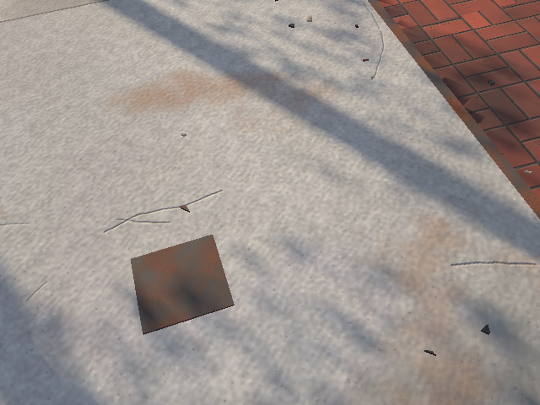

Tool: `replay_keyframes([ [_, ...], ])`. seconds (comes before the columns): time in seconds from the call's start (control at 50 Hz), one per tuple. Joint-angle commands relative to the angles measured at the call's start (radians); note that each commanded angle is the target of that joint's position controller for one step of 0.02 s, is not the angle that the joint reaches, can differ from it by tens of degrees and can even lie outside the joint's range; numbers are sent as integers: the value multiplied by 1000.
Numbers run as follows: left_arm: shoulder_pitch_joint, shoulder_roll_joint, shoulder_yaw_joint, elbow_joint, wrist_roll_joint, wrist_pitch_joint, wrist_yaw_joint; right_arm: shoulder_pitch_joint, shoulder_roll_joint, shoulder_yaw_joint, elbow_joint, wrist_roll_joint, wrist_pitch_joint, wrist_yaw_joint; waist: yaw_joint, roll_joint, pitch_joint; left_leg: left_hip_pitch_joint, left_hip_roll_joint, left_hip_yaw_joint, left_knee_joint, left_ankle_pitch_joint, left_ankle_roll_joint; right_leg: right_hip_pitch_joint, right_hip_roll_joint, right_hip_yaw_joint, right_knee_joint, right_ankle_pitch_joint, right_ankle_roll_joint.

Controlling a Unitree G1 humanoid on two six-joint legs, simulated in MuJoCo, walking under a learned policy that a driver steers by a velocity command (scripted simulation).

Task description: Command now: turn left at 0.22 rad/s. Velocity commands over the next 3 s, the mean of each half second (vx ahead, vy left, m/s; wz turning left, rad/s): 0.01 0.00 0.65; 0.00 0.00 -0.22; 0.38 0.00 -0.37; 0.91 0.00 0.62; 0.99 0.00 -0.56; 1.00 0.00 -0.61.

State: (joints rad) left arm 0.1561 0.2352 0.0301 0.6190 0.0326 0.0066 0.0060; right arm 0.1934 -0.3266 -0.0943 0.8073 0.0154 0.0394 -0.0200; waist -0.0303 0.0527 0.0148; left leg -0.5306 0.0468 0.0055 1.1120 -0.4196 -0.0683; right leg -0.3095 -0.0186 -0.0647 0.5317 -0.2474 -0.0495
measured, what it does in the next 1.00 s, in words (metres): steps on the spot: left foot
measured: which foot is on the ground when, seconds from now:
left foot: up 0.00-0.40, down 0.42-1.00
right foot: down 0.00-0.42, up 0.44-1.00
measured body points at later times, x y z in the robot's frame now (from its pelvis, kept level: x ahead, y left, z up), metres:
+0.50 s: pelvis -0.01 +0.05 -0.01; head +0.03 +0.09 +0.44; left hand +0.03 +0.38 -0.12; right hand +0.25 -0.16 -0.08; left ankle -0.04 +0.13 -0.74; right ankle +0.01 -0.10 -0.67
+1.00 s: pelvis +0.03 +0.05 +0.00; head +0.08 +0.05 +0.45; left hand +0.08 +0.36 -0.10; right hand +0.26 -0.17 -0.11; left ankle -0.03 +0.13 -0.74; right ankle +0.06 -0.07 -0.71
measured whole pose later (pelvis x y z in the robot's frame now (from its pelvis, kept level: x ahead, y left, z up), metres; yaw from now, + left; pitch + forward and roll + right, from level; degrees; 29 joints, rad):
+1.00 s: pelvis +0.03 +0.05 +0.00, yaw +13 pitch +2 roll +1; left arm 0.18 0.29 0.09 0.70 -0.03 0.06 -0.03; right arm 0.10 -0.27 -0.07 0.69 -0.01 0.03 -0.03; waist 0.01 0.01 0.06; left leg -0.20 0.04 0.21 0.47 -0.31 0.03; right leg -0.42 -0.08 -0.07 0.78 -0.39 0.05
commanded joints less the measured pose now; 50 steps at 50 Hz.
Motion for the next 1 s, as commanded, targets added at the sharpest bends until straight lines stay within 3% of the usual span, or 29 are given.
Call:
replay_keyframes([
  [0.02, -28, 140, 36, -42, 10, -19, 25, -13, -88, -20, -61, 11, -2, -7, 27, -189, -80, -27, -10, -54, 31, 71, -21, 122, -260, 107, -217, 340, -153],
  [0.06, -10, 157, 45, -27, 2, -7, 44, -32, -84, -18, -85, 10, 2, -10, 48, -168, -62, -97, 6, -53, 3, 60, -32, 194, -307, 130, -232, 288, -171],
  [0.12, -16, 149, 49, -13, -1, 1, 58, -25, -58, -13, -113, 6, 15, -5, 57, -158, -48, -124, 41, -35, -38, 47, -46, 230, -340, 118, -256, 222, -186],
  [0.26, -60, 175, 78, 14, -10, -1, 36, -29, -16, -5, -192, 3, 29, 25, 52, -151, -62, -20, 66, 49, -215, 30, -5, 225, -359, -21, -234, 344, -193],
  [0.34, -78, 206, 98, 28, -39, -4, 12, -31, -27, -15, -232, 12, 49, 46, 36, -177, -98, 77, 44, 98, -352, 28, 51, 259, -382, -79, -160, 438, -141],
  [0.38, -92, 207, 103, 44, -60, 0, 2, 8, -33, -27, -233, 16, 58, 50, -3, -170, -114, 192, 12, 129, -507, 127, 95, 234, -366, -132, -67, 404, -77],
  [0.4, -51, 187, 102, 71, -65, 4, -6, 59, -58, -41, -220, 11, 56, 39, -25, -124, -122, 303, -17, 109, -611, 248, 132, 174, -319, -174, 34, 333, -18],
  [0.42, -38, 156, 96, 71, -46, 3, -11, 144, -166, -80, -209, 9, 49, 18, -48, 60, -126, 493, 72, -84, -690, 626, 205, -32, -219, -233, 282, 127, 64],
  [0.44, -116, 106, 75, -16, -2, -7, -4, 138, -306, -102, -234, -14, 36, 9, -18, 313, -117, 636, 299, -506, -696, 924, 400, -416, -44, -180, 582, -440, 162],
  [0.46, -185, 144, 84, -26, -1, -10, 5, 146, -262, -89, -247, -41, -3, 26, -75, 146, -233, 608, 345, -559, -738, 790, 478, -454, -21, 58, 737, -475, 158],
  [0.48, -204, 161, 89, -34, -25, -11, 10, 108, -235, -76, -240, -32, -29, 30, -47, 85, -186, 578, 299, -474, -762, 662, 434, -486, -27, 104, 748, -384, 134],
  [0.5, -189, 157, 90, -22, -30, -15, 21, 53, -212, -70, -242, -7, -38, 21, -8, 38, -128, 535, 239, -410, -769, 567, 371, -502, -35, 126, 704, -273, 114],
  [0.52, -142, 184, 96, 6, -22, -13, 31, -27, -155, -48, -259, 8, -33, 10, 28, 21, -115, 506, 225, -343, -757, 577, 327, -498, -53, 128, 674, -190, 110],
  [0.54, -89, 191, 99, 35, -17, -8, 31, -77, -111, -28, -275, 7, -29, -1, 52, 36, -134, 461, 200, -280, -753, 646, 309, -429, -52, 117, 674, -133, 112],
  [0.56, -51, 185, 96, 58, -18, -5, 26, -88, -90, -14, -279, -5, -30, -6, 59, 42, -161, 440, 188, -237, -752, 703, 303, -367, -44, 103, 682, -88, 118],
  [0.6, -11, 147, 81, 88, -30, 1, 19, -79, -45, 10, -258, -25, -43, -8, 60, 23, -183, 426, 165, -159, -761, 726, 290, -277, -54, 99, 611, -28, 128],
  [0.64, -3, 103, 59, 107, -38, 7, 12, -77, 2, 33, -225, -42, -50, -8, 53, 35, -160, 400, 139, -92, -782, 636, 267, -192, -77, 107, 438, 14, 135],
  [0.66, -14, 101, 55, 107, -41, 11, 8, -78, -5, 32, -214, -51, -51, -9, 39, 56, -135, 379, 137, -76, -798, 575, 263, -155, -79, 105, 374, 21, 137],
  [0.7, -53, 142, 60, 86, -47, 16, 5, -83, -60, 19, -198, -62, -49, -9, 9, 86, -68, 345, 167, -88, -833, 451, 276, -137, -71, 99, 311, -4, 136],
  [0.74, -66, 194, 74, 62, -56, 20, 7, -68, -117, -1, -183, -54, -37, -11, -14, 87, -11, 377, 220, -134, -849, 381, 307, -218, -65, 89, 339, -80, 135],
  [0.78, -53, 192, 78, 50, -59, 23, 6, -61, -107, -3, -174, -43, -29, -14, -19, 58, 12, 436, 268, -166, -843, 390, 330, -303, -82, 105, 383, -141, 137],
  [0.84, -24, 152, 74, 42, -56, 28, 0, -87, -79, -3, -176, -38, -27, -19, -6, 38, -9, 497, 289, -129, -811, 538, 338, -336, -99, 91, 415, -181, 145],
  [0.92, -14, 119, 66, 15, -62, 29, -19, -110, -88, -16, -185, -34, -18, -19, 5, 38, -70, 526, 280, -20, -751, 755, 313, -255, -81, 26, 334, -168, 128],
  [1.0, 5, 129, 74, -17, -70, 41, -46, -113, -112, -32, -184, -3, -16, -9, 22, 75, -108, 536, 288, 62, -664, 799, 255, -134, -37, -39, 155, -112, 71],
])
Next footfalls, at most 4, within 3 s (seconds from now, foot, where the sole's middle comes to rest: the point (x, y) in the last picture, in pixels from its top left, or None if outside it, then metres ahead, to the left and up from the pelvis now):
0.42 left None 0.00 0.15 -0.77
1.06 right None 0.09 -0.07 -0.77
1.70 left None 0.49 0.24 -0.77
2.18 right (198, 243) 0.99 0.29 -0.77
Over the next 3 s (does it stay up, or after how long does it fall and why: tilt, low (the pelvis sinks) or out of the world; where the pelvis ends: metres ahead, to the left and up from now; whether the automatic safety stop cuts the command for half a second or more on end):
stays up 1.47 0.39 -0.02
